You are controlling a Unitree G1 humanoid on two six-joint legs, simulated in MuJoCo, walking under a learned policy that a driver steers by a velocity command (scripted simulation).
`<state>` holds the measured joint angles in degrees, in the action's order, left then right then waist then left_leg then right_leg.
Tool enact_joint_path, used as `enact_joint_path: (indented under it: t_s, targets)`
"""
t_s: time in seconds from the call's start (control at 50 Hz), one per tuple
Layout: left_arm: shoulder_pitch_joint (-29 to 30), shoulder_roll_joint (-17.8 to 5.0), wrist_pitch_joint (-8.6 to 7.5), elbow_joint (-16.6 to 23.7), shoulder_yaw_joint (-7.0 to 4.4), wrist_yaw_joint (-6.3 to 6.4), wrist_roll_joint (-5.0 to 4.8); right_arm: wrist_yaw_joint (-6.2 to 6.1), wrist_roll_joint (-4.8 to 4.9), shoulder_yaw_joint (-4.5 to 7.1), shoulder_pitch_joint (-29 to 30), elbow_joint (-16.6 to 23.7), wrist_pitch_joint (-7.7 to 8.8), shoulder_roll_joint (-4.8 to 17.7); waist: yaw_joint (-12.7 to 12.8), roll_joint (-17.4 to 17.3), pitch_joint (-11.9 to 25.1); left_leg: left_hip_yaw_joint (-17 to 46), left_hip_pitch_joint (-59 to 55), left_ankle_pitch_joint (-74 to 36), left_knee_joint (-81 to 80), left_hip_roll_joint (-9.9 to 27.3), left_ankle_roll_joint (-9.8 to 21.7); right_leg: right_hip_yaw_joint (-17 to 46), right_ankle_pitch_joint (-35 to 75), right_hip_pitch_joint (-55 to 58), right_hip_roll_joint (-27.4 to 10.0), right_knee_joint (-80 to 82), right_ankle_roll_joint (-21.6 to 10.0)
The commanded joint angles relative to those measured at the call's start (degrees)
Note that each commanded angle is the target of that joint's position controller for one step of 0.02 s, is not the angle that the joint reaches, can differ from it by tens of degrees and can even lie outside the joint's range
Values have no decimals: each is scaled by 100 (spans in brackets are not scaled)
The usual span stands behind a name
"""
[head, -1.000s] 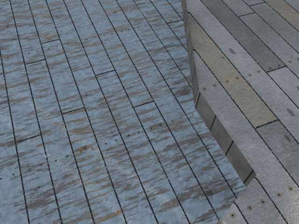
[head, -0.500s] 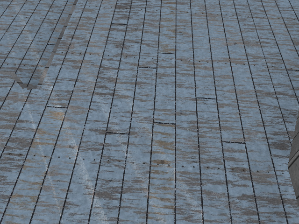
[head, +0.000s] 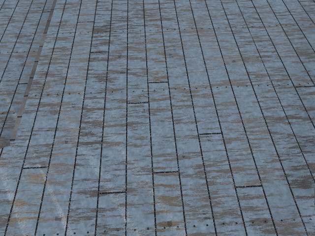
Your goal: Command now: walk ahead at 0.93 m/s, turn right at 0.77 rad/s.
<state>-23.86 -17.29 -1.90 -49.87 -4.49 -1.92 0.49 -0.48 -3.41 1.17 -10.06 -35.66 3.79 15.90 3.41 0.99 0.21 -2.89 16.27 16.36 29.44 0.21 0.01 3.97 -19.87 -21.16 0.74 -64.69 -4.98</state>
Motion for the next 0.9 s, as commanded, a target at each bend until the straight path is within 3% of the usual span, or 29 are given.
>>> enact_joint_path:
  t_s: [0.02, 0.06, 0.12, 0.14, 0.18, 0.2, 0.24, 0.28, 0.3, 0.32, 0.34, 0.36, 0.38, 0.4, 0.42, 0.46, 0.5, 0.56, 0.62, 0.68, 0.7, 0.72, 0.74, 0.76, 0.78, 0.8, 0.82, 0.84, 0.9]
  targets:
    - [879, -256, 39, 729, 4, -174, 152, -51, 78, 209, -1008, -160, 89, 547, -612, -835, -285, 1666, -1750, 956, -1944, 1628, 508, -8, 440, -2567, -647, -587, 14]
    - [1292, -143, 141, 924, 58, -265, 151, 8, 173, 190, -1221, -390, 187, 438, -569, -823, -529, 1048, -1746, 3, -2060, 1565, 467, -66, 666, -2944, -708, -704, 25]
    - [1928, -103, 157, 1256, 148, -355, 141, 41, 177, 162, -1237, -613, 288, 334, -403, -615, -743, 9, -1573, -1469, -2229, 1399, 402, -249, 1246, -3121, -668, -435, 23]
    - [2145, -88, 151, 1428, 199, -394, 123, 29, 166, 180, -1120, -656, 322, 432, -299, -746, -852, -228, -1336, -1705, -2370, 1424, 402, -323, 1470, -2949, -723, 33, 12]
    - [2631, -166, 146, 1562, 262, -468, 126, -3, 172, 180, -1109, -807, 329, 438, -337, -400, -1060, -950, -1141, -2571, -2569, 1115, 271, -936, 1790, -2384, -522, 990, -117]
    - [2823, -95, 136, 1675, 320, -498, 116, -21, 174, 201, -1218, -876, 330, 589, -354, -389, -1070, -1133, -1056, -3376, -2533, 1134, 202, -1201, 1860, -1901, -411, 1512, -239]
    - [2688, -175, 142, 1626, 329, -456, 88, -69, 176, 261, -1444, -991, 310, 927, -201, -429, -704, -1321, -1528, -6555, -1856, 1189, 143, -1662, 1761, -1003, 145, 1862, -482]
    - [1430, -545, 133, 1299, 198, -336, 58, -139, 133, 378, -1252, -934, 148, 1393, 561, -766, 150, -1257, -1816, -8200, -60, 1412, 132, -1583, 1156, 359, 521, 1923, -692]
    - [215, -839, 123, 949, 51, -241, 65, -142, 112, 409, -983, -821, 59, 1509, 1120, -837, 741, -1110, -1404, -8115, 1418, 1506, 227, -1304, 865, 1698, 616, 2033, -872]
    - [-712, -1147, 131, 586, -140, -92, 73, -86, 61, 390, -909, -787, 25, 1387, 1374, -428, 1116, -1071, -335, -5735, 3346, 1197, 167, -783, 686, 3240, 562, 2519, -1014]
    - [-183, -1605, 210, 618, -276, 52, 11, 58, 1, 175, -939, -586, 82, 552, 637, 1037, 656, -951, 1501, 725, 5603, 139, 5, 874, 412, 3659, -436, 2726, -1235]
    - [133, -2139, 265, 986, -364, 45, 168, 40, 175, 142, -1192, 73, 196, 649, 240, 1351, 1778, 288, 3226, 1299, 6863, -279, -156, 4043, -13, 5027, -1523, 3960, -2347]
    - [-11, -1861, 283, 1016, -375, 110, 116, 46, 109, 151, -503, 160, 329, 1002, 537, 181, 1522, 847, 3577, 605, 6463, 50, -102, 4396, -674, 4625, -1519, 4789, -2164]
    - [170, -1579, 226, 899, -317, 164, 96, 51, 134, 111, -437, 141, 383, 971, 205, -204, 573, 837, 3464, 298, 5785, 293, -69, 3946, -473, 3619, -1384, 5058, -1929]
    - [353, -1391, 131, 844, -267, 189, 95, 31, 57, 77, -347, 85, 355, 905, -92, -590, 95, 789, 3062, 309, 5258, 488, -104, 3417, 138, 2679, -1137, 5091, -1747]
    - [624, -1122, -42, 881, -135, 222, 49, 31, -137, 31, -620, -8, 109, 805, -560, -682, -253, 802, 2287, 562, 4610, 671, -279, 2605, 1187, 1360, -674, 5070, -1671]
    - [664, -989, -169, 864, -80, 177, -29, 64, -174, 5, -409, 67, -84, 659, -660, -698, -404, 619, 1973, 653, 3784, 773, -430, 2065, 1038, 559, -272, 5330, -1566]
    - [462, -1025, -266, 792, -123, 148, -18, 157, -12, -138, 898, 632, -81, 386, -306, -312, -831, 337, 1557, -974, 2030, 628, -506, 1818, 1764, -194, 80, 5550, -1319]
    - [118, -1101, -299, 624, -170, 107, -112, 201, 122, -180, 1169, 692, -26, 341, 3, 29, -497, 188, 854, -2385, 845, 304, -286, 1784, 3291, 316, 6, 5383, -956]
    - [-122, -1149, -333, 405, -162, 175, -107, 155, 84, -96, 1092, 614, 18, 555, 44, 38, -157, 128, 299, -2303, 101, 8, -7, 1730, 4760, 1477, -188, 4899, -673]
    - [-87, -1297, -347, 389, -166, 196, -52, 134, 86, -19, 493, 402, 8, 697, -224, 23, 402, 35, -188, -1926, 256, -296, 85, 1607, 6115, 1949, -241, 4357, -580]
    - [-129, -1444, -340, 331, -181, 191, 16, 57, 109, 115, -179, 218, 56, 979, -579, 210, 613, -30, -721, -1246, 216, -333, 262, 1533, 6883, 2122, -425, 3252, -447]
    - [135, -1345, -345, 329, -151, 185, 121, -67, 138, 236, -1258, -74, 66, 1196, -1223, 264, 890, 107, -1772, -888, 163, -48, 440, 1330, 6485, 1619, -313, 1830, -355]
    - [370, -799, -400, 448, -16, 227, 215, -199, 31, 385, -2550, -337, 56, 1545, -1733, -256, 1511, 1170, -2994, 586, 507, 913, 672, 876, 4348, 635, 73, -416, -304]
    - [-545, -87, -401, 695, 166, 152, -111, -94, -56, 509, -2208, -499, 58, 1999, -798, -2542, 2080, 4894, -4034, 1425, -814, 2261, 1656, 552, -640, -1300, 1169, -2165, 30]
    - [103, -503, -411, 625, 216, 194, 134, 46, 114, 456, -1710, -406, 13, 1387, -941, -1301, 1319, 5300, -3513, 1965, -1338, 1911, 1599, 573, -315, -1964, 648, -2022, -174]
    - [702, -654, -404, 739, 187, 148, 169, 100, 197, 406, -1256, -422, 35, 1088, -787, -644, 655, 4316, -2776, 1584, -1325, 1689, 1573, 473, 257, -2073, 259, -1710, -157]
    - [1215, -708, -415, 868, 206, 119, 261, 152, 200, 351, -1244, -544, 28, 834, -794, 22, 296, 3724, -2100, 862, -1374, 1383, 1458, 302, 367, -1902, 90, -1337, -126]
    - [1602, -324, -323, 1302, 370, 44, 415, 125, 240, 263, -1658, -1011, 117, 641, -403, -318, -249, 3147, -1191, 69, -1619, 929, 1515, 209, -29, -2054, -246, -583, 162]
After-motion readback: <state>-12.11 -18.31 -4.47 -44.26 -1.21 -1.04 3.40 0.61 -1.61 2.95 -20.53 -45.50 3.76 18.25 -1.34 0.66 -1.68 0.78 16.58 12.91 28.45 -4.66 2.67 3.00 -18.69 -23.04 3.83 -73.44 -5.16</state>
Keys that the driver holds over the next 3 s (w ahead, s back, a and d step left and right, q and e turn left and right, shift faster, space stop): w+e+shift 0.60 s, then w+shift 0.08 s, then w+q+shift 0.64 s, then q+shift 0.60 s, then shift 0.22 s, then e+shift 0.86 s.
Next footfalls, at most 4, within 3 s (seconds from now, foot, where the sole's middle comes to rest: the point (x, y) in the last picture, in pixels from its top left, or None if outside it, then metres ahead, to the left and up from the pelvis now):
0.34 right None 0.43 -0.12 -0.77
0.74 left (214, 153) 0.89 -0.20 -0.77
1.14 right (288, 131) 1.05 -0.59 -0.77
1.52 left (259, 73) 1.49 -0.51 -0.77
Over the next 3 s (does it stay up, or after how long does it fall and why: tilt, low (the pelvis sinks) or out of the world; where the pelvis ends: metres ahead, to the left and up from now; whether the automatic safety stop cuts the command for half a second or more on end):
stays up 1.56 -0.60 0.00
